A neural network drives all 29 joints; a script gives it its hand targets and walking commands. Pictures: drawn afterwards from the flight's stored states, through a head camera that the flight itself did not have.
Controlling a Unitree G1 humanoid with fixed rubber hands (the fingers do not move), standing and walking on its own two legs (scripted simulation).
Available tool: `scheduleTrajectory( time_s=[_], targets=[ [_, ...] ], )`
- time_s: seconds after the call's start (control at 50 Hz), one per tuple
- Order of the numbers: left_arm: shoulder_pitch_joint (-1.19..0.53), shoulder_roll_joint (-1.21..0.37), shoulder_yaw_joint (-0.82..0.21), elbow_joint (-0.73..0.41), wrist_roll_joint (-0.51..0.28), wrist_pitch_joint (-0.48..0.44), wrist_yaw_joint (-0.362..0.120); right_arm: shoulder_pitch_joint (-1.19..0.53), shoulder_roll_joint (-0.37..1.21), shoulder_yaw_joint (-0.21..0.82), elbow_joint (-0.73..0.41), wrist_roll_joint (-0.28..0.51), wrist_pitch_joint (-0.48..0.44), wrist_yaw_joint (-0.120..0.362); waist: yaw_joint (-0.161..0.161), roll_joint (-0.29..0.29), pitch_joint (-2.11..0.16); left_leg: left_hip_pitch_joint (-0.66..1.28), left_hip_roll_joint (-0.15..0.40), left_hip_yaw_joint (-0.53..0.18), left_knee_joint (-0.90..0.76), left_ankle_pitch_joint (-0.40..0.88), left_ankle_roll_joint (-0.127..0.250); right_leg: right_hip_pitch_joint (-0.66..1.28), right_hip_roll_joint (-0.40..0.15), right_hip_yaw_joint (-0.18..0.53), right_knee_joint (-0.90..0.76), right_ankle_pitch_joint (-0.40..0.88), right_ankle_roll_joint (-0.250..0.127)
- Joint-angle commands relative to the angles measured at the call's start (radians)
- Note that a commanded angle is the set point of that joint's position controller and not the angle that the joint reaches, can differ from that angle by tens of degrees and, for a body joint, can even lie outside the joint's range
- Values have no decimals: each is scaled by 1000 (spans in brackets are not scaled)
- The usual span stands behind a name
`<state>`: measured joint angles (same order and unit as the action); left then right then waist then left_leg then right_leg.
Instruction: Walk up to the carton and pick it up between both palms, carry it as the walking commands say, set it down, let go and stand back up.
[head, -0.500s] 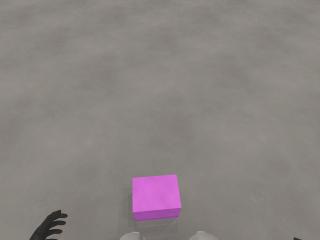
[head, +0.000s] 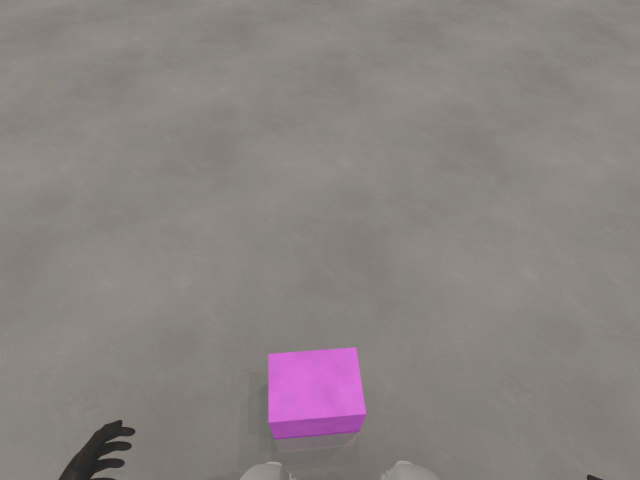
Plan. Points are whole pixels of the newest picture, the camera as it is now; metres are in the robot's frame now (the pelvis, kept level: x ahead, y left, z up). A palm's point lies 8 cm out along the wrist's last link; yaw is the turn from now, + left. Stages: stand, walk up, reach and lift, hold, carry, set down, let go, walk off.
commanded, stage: walk up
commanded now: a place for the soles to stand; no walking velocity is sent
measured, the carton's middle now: (314, 394) +0.42 +0.04 -0.63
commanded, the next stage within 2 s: none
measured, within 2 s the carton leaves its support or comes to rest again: neither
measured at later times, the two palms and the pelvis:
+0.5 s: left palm out of the picture +0.12 +0.31 -0.07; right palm out of the picture +0.09 -0.32 -0.07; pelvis +0.00 +0.00 +0.00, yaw +1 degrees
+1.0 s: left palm out of the picture +0.12 +0.32 -0.07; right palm out of the picture +0.09 -0.32 -0.07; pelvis +0.00 +0.00 +0.00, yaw +1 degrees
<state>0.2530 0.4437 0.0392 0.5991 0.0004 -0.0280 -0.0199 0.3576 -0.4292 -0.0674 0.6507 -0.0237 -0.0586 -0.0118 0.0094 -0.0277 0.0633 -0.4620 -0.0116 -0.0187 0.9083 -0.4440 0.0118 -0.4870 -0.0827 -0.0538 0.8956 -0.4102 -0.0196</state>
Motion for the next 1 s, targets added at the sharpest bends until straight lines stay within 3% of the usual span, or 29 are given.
scheduleTrajectory(
  time_s=[0.0, 0.02, 0.06, 0.08, 0.12, 0.14, 0.16, 0.18, 0.24, 0.28, 0.3, 0.34, 0.38, 0.42, 0.46, 0.52, 0.54, 0.58, 0.6, 0.64, 0.66, 0.68, 0.72, 0.78, 0.82, 0.86, 0.94, 0.96, 0.98],
  targets=[
    [-20, 236, 86, 11, 29, -30, 28, -8, -196, -42, -41, 6, -17, -10, 14, -13, -107, -119, 8, -113, -98, 214, 60, 217, -129, 231, -257, -20, -134],
    [-23, 236, 84, 16, 28, -27, 29, 4, -196, -44, -32, 6, -15, -10, 4, -33, -106, -86, 2, -73, -81, 184, 56, 195, -154, 239, -268, -17, -152],
    [-61, 221, 75, 5, 25, -16, 27, 34, -200, -46, -15, 2, -16, -10, -12, -7, -96, -18, 11, -86, -139, 152, 70, 121, -127, 183, -230, -24, -133],
    [-80, 209, 71, -3, 23, -12, 27, 39, -209, -49, -20, -3, -18, -9, -19, 19, -94, 0, 31, -143, -183, 148, 88, 91, -93, 135, -192, -42, -105],
    [-87, 177, 64, -8, 15, -9, 26, 20, -247, -56, -25, -9, -21, -11, -8, 114, -52, 15, 116, -358, -306, 123, 148, 12, 10, 56, -68, -86, -49],
    [-73, 163, 64, -4, 17, -11, 27, 2, -260, -60, -33, -15, -21, -10, 1, 141, -48, 14, 148, -418, -327, 139, 172, 9, 36, 47, -45, -96, -36],
    [-66, 167, 66, -5, 17, -14, 28, -7, -263, -61, -40, -11, -19, -11, 8, 127, -41, -15, 155, -427, -324, 149, 178, 34, 48, 52, -59, -96, -38],
    [-49, 173, 69, 7, 21, -18, 27, -22, -255, -56, -46, -8, -19, -13, 16, 113, -48, -46, 146, -410, -303, 160, 169, 81, 38, 73, -100, -81, -44],
    [-11, 217, 84, 10, 26, -32, 27, -38, -201, -40, -45, -2, -19, -11, 30, 15, -91, -147, 30, -178, -152, 226, 77, 217, -79, 186, -229, -56, -105],
    [-16, 236, 89, 12, 29, -27, 28, 6, -191, -42, -31, 2, -15, -10, 8, -17, -113, -106, 4, -92, -86, 200, 55, 216, -153, 248, -265, -45, -158],
    [-35, 233, 85, 4, 26, -21, 28, 26, -192, -42, -23, 6, -15, -10, -1, -24, -114, -60, 3, -68, -93, 183, 54, 186, -158, 231, -260, -40, -158],
    [-71, 206, 73, -6, 22, -12, 26, 46, -198, -45, -19, -3, -20, -11, -17, 18, -89, 4, 26, -138, -187, 147, 86, 87, -104, 148, -190, -39, -113],
    [-73, 179, 66, -8, 17, -10, 25, 16, -239, -57, -31, -8, -22, -10, -4, 103, -65, 13, 103, -332, -287, 150, 138, 35, 4, 55, -75, -77, -54],
    [-57, 169, 65, -3, 17, -14, 28, -16, -265, -60, -41, -12, -23, -12, 11, 125, -39, -20, 142, -421, -311, 161, 173, 39, 37, 64, -68, -80, -41],
    [-40, 180, 72, 8, 23, -26, 26, -31, -234, -49, -47, -6, -19, -10, 23, 83, -57, -85, 106, -345, -276, 178, 140, 131, 12, 100, -144, -78, -56],
    [-1, 235, 89, 20, 31, -32, 28, -22, -186, -40, -43, 3, -15, -11, 27, -32, -89, -154, 4, -121, -97, 195, 54, 228, -133, 253, -283, -74, -138],
    [-12, 244, 92, 12, 31, -29, 29, -1, -185, -42, -31, 7, -13, -12, 13, -50, -96, -111, -2, -65, -67, 176, 48, 209, -176, 274, -312, -74, -167],
    [-46, 230, 81, 4, 28, -19, 27, 39, -194, -45, -16, 1, -15, -9, -11, -25, -94, -26, 0, -53, -105, 135, 56, 142, -169, 229, -271, -40, -158],
    [-64, 217, 78, -4, 25, -15, 26, 52, -199, -47, -13, -3, -18, -8, -16, -2, -89, 1, 13, -92, -154, 146, 69, 109, -134, 179, -227, -40, -130],
    [-79, 187, 69, -13, 17, -9, 25, 38, -230, -58, -25, -8, -22, -9, -14, 84, -72, 22, 90, -294, -280, 128, 127, 32, -20, 69, -99, -75, -62],
    [-70, 165, 65, -9, 15, -8, 27, 10, -247, -58, -30, -11, -23, -9, 0, 128, -48, 18, 132, -408, -324, 142, 164, 8, 34, 47, -45, -93, -41],
    [-68, 164, 66, -3, 17, -10, 28, -6, -255, -59, -37, -11, -22, -10, 1, 134, -40, 5, 156, -452, -339, 142, 183, 14, 45, 51, -39, -94, -35],
    [-39, 173, 70, 7, 18, -20, 27, -30, -247, -54, -45, -12, -19, -10, 21, 112, -46, -46, 132, -393, -303, 174, 166, 85, 38, 69, -108, -94, -43],
    [-11, 211, 83, 5, 29, -34, 27, -32, -201, -41, -44, -1, -19, -9, 30, 33, -97, -140, 35, -204, -175, 232, 81, 229, -65, 177, -210, -35, -101],
    [-6, 239, 90, 15, 28, -27, 30, -7, -199, -43, -33, 2, -16, -12, 15, -12, -104, -100, 2, -100, -85, 215, 58, 209, -146, 238, -260, -12, -154],
    [-45, 227, 81, 1, 25, -17, 27, 28, -192, -41, -23, 1, -17, -11, -10, -17, -105, -21, 2, -82, -117, 194, 60, 155, -140, 197, -233, 24, -145],
    [-74, 175, 68, -15, 15, -7, 27, 7, -246, -57, -34, -10, -22, -11, -3, 124, -62, 11, 119, -377, -302, 175, 156, 34, 22, 49, -50, -76, -46],
    [-63, 161, 65, -11, 16, -9, 27, -6, -255, -59, -40, -13, -21, -11, 2, 144, -47, 8, 144, -433, -327, 171, 173, 26, 43, 48, -40, -96, -37],
    [-49, 167, 67, -5, 20, -15, 28, -25, -250, -56, -45, -12, -20, -12, 12, 127, -37, -25, 146, -427, -314, 177, 175, 55, 42, 64, -77, -86, -43]
  ],
)
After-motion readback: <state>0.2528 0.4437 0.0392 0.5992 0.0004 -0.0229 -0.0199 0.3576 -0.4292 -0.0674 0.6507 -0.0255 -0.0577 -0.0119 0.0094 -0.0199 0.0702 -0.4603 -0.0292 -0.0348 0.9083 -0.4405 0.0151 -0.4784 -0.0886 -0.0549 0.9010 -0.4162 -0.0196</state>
